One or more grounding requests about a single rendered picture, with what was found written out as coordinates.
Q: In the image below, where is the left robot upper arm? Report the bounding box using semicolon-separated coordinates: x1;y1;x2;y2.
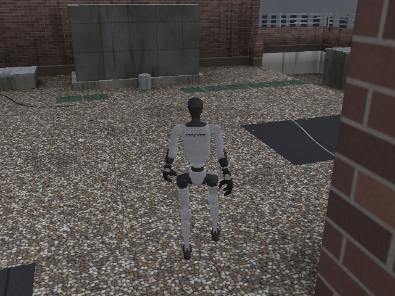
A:
168;125;183;158

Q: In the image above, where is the robot left foot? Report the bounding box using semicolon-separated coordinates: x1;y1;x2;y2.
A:
183;244;192;260

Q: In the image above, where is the robot right hand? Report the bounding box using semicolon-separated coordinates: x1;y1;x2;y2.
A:
219;179;233;196

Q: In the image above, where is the robot right forearm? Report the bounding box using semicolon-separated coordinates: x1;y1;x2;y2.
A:
219;150;231;180

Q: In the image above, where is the robot left hand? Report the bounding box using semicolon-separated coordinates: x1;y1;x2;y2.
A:
163;170;177;182

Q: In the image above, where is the robot left forearm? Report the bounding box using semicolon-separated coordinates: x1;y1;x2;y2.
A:
164;149;174;172

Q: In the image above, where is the right robot upper arm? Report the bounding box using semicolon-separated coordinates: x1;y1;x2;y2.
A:
209;124;225;159

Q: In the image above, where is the robot right thigh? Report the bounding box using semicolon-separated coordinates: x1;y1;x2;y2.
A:
206;171;218;205

